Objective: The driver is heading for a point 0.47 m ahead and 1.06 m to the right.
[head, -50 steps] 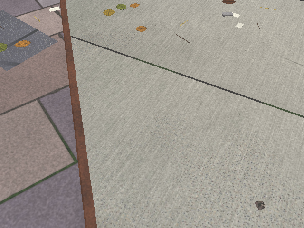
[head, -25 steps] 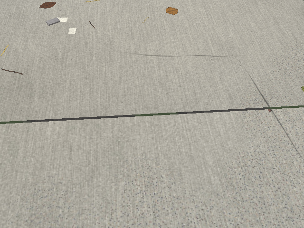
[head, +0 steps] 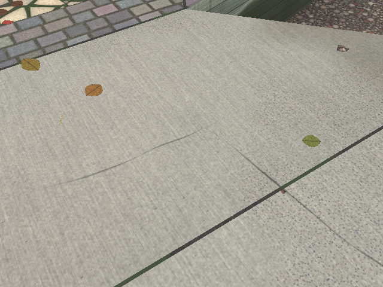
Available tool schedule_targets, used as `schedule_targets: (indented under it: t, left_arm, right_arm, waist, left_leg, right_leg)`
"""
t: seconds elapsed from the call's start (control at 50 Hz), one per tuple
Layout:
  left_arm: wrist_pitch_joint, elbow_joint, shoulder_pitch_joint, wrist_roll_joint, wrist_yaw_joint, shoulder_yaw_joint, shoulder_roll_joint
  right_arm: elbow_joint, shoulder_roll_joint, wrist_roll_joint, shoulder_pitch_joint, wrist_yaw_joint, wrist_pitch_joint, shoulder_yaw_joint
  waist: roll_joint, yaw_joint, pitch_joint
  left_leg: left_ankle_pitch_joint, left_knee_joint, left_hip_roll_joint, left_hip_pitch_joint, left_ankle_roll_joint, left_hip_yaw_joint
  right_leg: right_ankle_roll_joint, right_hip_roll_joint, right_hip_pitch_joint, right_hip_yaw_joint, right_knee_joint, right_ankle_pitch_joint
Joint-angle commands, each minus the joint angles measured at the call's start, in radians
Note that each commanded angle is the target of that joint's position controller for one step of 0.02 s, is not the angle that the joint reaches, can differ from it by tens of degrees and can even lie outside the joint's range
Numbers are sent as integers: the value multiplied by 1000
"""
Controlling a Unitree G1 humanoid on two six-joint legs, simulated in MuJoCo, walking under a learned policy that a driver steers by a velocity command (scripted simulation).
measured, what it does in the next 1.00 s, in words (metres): walks ahead, turning right: right foot, then left foot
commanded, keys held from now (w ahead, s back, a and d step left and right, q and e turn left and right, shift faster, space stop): w+e+shift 0.50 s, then e+shift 0.32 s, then shift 0.18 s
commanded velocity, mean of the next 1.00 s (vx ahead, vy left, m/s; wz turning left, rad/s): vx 0.71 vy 0.00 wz -0.94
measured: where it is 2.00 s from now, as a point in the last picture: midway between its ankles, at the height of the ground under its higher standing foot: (283, 187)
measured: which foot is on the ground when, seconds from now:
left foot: down 0.00-0.22, up 0.24-0.62, down 0.64-1.00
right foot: up 0.00-0.20, down 0.22-0.62, up 0.64-1.00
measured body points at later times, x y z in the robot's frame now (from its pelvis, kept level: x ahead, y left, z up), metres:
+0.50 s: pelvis +0.47 -0.08 +0.00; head +0.51 -0.10 +0.45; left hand +0.57 +0.20 -0.12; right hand +0.61 -0.39 -0.05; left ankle +0.72 +0.02 -0.67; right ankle +0.36 -0.06 -0.73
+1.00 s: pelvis +0.78 -0.21 -0.01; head +0.78 -0.28 +0.44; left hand +1.13 -0.25 -0.05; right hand +0.59 -0.47 -0.13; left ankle +0.83 -0.08 -0.73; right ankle +0.78 -0.37 -0.73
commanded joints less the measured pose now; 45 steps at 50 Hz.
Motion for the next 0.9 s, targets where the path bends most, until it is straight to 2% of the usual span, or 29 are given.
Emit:
schedule_targets:
  t: [0.02, 0.04, 0.08, 0.12, 0.16, 0.2, 0.22, 0.24, 0.26, 0.28, 0.3, 0.34, 0.36, 0.4, 0.46, 0.54, 0.58, 0.6, 0.62, 0.64, 0.66, 0.68, 0.7, 0.72, 0.74, 0.78, 0.82, 0.86, 0.9]
  left_arm:
    - [3, -136, -94, -3, -23, -33, -46]
    - [7, -132, -102, -9, -26, -31, -36]
    - [3, -162, -187, -3, -41, -41, -38]
    - [-6, -148, -204, -5, -43, -40, -39]
    - [-13, -108, -78, -12, -28, -21, 2]
    - [-17, 2, 299, -18, 2, 26, 78]
    - [-13, 58, 395, -24, 27, 59, 120]
    - [-1, 44, 287, -43, 46, 79, 194]
    - [13, -15, 250, -11, 43, 86, 265]
    - [11, -10, 288, -8, 53, 91, 233]
    - [-2, 20, 272, -11, 62, 81, 182]
    - [-38, 32, 201, -17, 75, 62, 131]
    - [-54, 32, 192, -22, 76, 50, 111]
    - [-79, 47, 214, -31, 66, 38, 83]
    - [-93, 61, 226, -23, 57, 43, 87]
    - [-84, 108, 299, -43, 49, 58, 115]
    - [-74, 125, 318, -43, 58, 67, 137]
    - [-76, 118, 279, -44, 58, 73, 161]
    - [-81, 94, 214, -52, 56, 69, 139]
    - [-60, 70, 294, -53, 64, -3, -124]
    - [-53, 45, 422, -69, 66, -5, -43]
    - [-39, 10, 385, -99, 69, 18, 56]
    - [-18, -14, 252, -103, 78, 33, 99]
    - [4, -19, 191, -99, 81, 44, 105]
    - [25, -29, 190, -94, 82, 48, 86]
    - [49, -58, 186, -93, 83, 35, 1]
    - [46, -93, 122, -76, 78, 22, -41]
    - [35, -85, 116, -62, 55, 15, -49]
    - [37, -76, 105, -57, 33, 22, -24]
  right_arm:
    - [-32, -42, 8, -68, 12, -42, 2]
    - [-25, -47, 6, -80, 9, -42, 0]
    - [-1, -78, 7, -42, 3, -46, -6]
    - [13, -114, 8, 9, -6, -36, -13]
    - [3, -189, 11, 13, -17, -11, -30]
    - [-34, -237, 6, -68, -20, 23, -46]
    - [-41, -203, -3, -79, -13, 31, -43]
    - [-81, -49, -22, -78, 4, 33, -5]
    - [-210, -76, 3, -51, 7, 11, -3]
    - [-222, -109, -1, -132, 7, -18, 2]
    - [-213, -111, 3, -158, 5, -30, 8]
    - [-189, -89, -32, -174, -3, -10, 19]
    - [-190, -86, -39, -140, 0, 12, 22]
    - [-217, -70, -39, -221, 4, 39, 28]
    - [-288, -11, -18, -407, 19, 33, 55]
    - [-302, -13, -1, -453, 16, 24, 58]
    - [-281, -65, -6, -355, -7, 15, 38]
    - [-254, -105, 0, -229, -21, 7, 20]
    - [-203, -164, -7, -38, -33, -4, -3]
    - [-205, -153, 42, 24, -43, -32, -9]
    - [-242, -148, -3, 53, -33, -24, 2]
    - [-252, -166, -2, -44, -30, -12, -23]
    - [-266, -90, 2, -131, -40, 1, -16]
    - [-262, -41, 4, -189, -43, 7, -2]
    - [-254, -31, 11, -235, -40, 6, 3]
    - [-226, -31, 28, -319, -32, -3, -7]
    - [-195, -61, 32, -352, -28, -11, -25]
    - [-172, -104, 42, -351, -30, -9, -42]
    - [-157, -123, 72, -357, -23, -8, -48]
  waist:
    - [150, 68, 87]
    - [136, 72, 88]
    - [95, 62, 148]
    - [91, 57, 124]
    - [153, 139, 19]
    - [173, 315, -161]
    - [89, 323, -192]
    - [-163, 192, -97]
    - [-169, 124, -291]
    - [-13, 153, -250]
    - [72, 113, -97]
    - [172, 27, -8]
    - [129, -6, -1]
    - [137, -2, 44]
    - [104, 49, 86]
    - [63, 109, 41]
    - [38, 74, -41]
    - [23, -7, -102]
    - [32, -113, -181]
    - [281, -77, -358]
    - [440, -44, -520]
    - [436, -28, -522]
    - [287, -37, -361]
    - [168, -15, -224]
    - [128, 25, -121]
    - [165, 75, -2]
    - [190, 67, 12]
    - [162, 61, -67]
    - [138, 61, -93]
  left_leg:
    - [309, -306, 241, -47, 78, -85]
    - [347, -321, 191, -36, 70, -7]
    - [517, -350, 192, -16, 69, 78]
    - [879, -304, 177, 62, 65, 127]
    - [1306, -98, 214, 164, 62, 126]
    - [1380, 377, 247, 69, 78, 82]
    - [851, 711, 178, -139, 59, 64]
    - [-130, 1095, -6, -432, 31, 51]
    - [-194, 1244, -66, -714, 4, -165]
    - [-101, 1167, -10, -765, 10, -259]
    - [-47, 1059, 25, -757, 11, -262]
    - [-60, 914, 80, -613, -6, -264]
    - [-78, 859, 91, -562, -23, -263]
    - [-112, 705, 112, -525, -49, -244]
    - [213, 416, 77, -424, -47, -198]
    - [415, 165, -25, -263, 4, -165]
    - [387, 78, -98, -86, 21, -181]
    - [429, 33, -84, 71, 27, -214]
    - [509, 17, 2, 281, 46, -262]
    - [944, 205, 278, 635, 98, -496]
    - [1250, 206, 488, 712, 192, -728]
    - [895, 91, 523, 621, 293, -837]
    - [702, 21, 421, 449, 262, -684]
    - [643, -12, 358, 284, 225, -542]
    - [647, -58, 314, 132, 219, -444]
    - [591, -148, 262, -77, 187, -263]
    - [666, -180, 242, -124, 198, -149]
    - [717, -152, 234, -93, 203, -93]
    - [715, -116, 239, -61, 198, -62]
  right_leg:
    - [3, -77, -105, 45, -105, 132]
    - [-2, -54, -86, 5, -164, 175]
    - [-31, -47, -33, -87, -371, 218]
    - [-68, 25, 87, -177, -487, 227]
    - [-95, 95, 235, -201, -511, 151]
    - [-139, 146, 631, -141, -545, 50]
    - [-162, 129, 864, -34, -623, 2]
    - [-195, -21, 876, 250, -652, 60]
    - [-375, -180, 1101, 776, -890, -94]
    - [-351, -210, 1045, 869, -1036, -191]
    - [-318, -187, 889, 808, -1069, -146]
    - [-261, -76, 635, 592, -1059, 52]
    - [-277, -68, 539, 567, -1062, 130]
    - [-272, -22, 409, 501, -1092, 168]
    - [-215, 57, 304, 420, -1130, 288]
    - [-125, 59, 428, 407, -1036, 644]
    - [-41, 90, 502, 422, -824, 883]
    - [-2, 106, 476, 431, -639, 870]
    - [37, 148, 382, 395, -398, 730]
    - [85, 199, 139, 346, -57, -414]
    - [118, 198, 34, 281, 183, -512]
    - [159, 109, -29, 232, 304, -366]
    - [178, 46, -65, 154, 245, -263]
    - [186, 11, -62, 111, 224, -218]
    - [193, -19, -31, 98, 202, -212]
    - [183, -76, 46, 77, -6, -196]
    - [183, -88, 88, 38, -228, -96]
    - [152, -77, 210, 26, -432, 84]
    - [124, -44, 288, 4, -553, 162]
Next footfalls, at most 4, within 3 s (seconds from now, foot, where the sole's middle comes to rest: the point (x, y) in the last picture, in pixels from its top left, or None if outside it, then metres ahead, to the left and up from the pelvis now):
0.22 right None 0.40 -0.07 -0.77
0.64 left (217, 192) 0.86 -0.10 -0.77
1.02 right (293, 203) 0.80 -0.40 -0.77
1.36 left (244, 167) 0.98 -0.23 -0.77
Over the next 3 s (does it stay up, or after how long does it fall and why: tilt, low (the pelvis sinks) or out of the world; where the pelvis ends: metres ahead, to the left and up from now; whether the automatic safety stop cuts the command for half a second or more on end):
stays up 0.56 -1.03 -0.01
